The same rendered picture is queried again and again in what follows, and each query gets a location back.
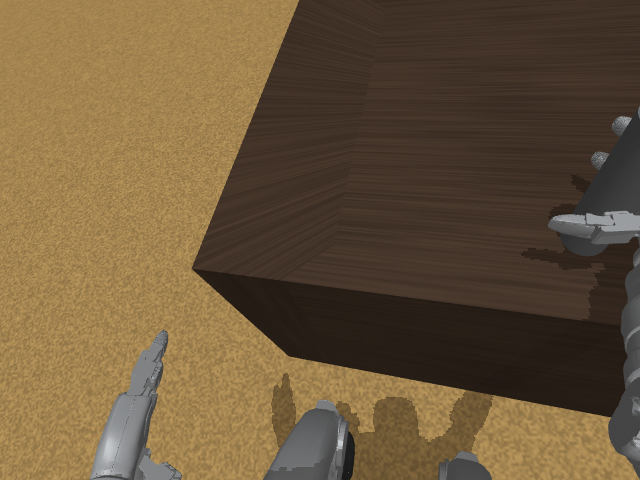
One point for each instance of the right robot arm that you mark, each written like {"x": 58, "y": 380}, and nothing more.
{"x": 624, "y": 425}

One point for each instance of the bottle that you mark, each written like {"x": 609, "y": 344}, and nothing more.
{"x": 616, "y": 187}

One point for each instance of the right robot hand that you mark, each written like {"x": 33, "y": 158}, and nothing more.
{"x": 612, "y": 227}

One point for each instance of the left robot hand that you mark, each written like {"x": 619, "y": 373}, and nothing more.
{"x": 121, "y": 450}

